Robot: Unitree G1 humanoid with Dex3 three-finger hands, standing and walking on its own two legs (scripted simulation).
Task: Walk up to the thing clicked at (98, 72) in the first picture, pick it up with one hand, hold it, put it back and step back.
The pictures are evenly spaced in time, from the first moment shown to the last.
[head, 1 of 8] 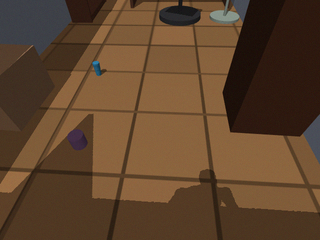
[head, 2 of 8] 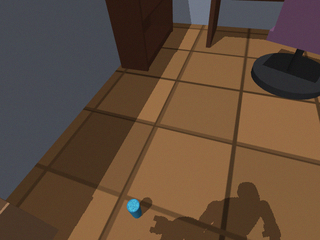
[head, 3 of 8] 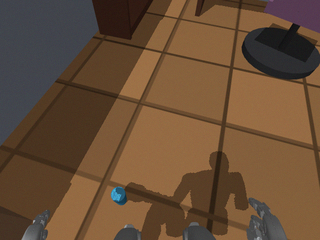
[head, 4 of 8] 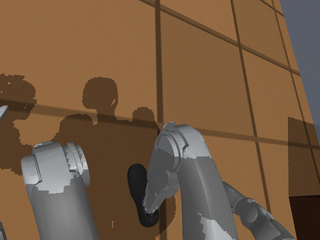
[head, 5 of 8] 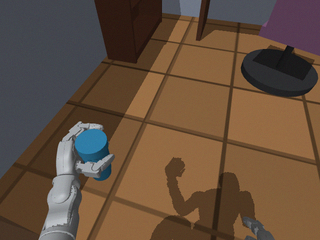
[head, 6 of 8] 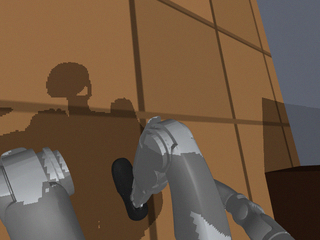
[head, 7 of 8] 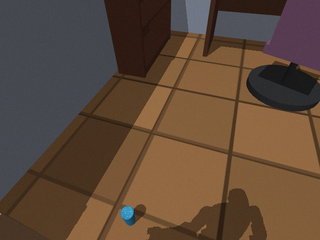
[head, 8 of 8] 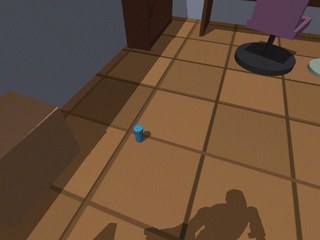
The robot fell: no
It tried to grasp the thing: yes
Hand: left
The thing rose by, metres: 0.69
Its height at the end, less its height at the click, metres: +0.00
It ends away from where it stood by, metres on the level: 0.02
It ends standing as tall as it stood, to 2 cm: yes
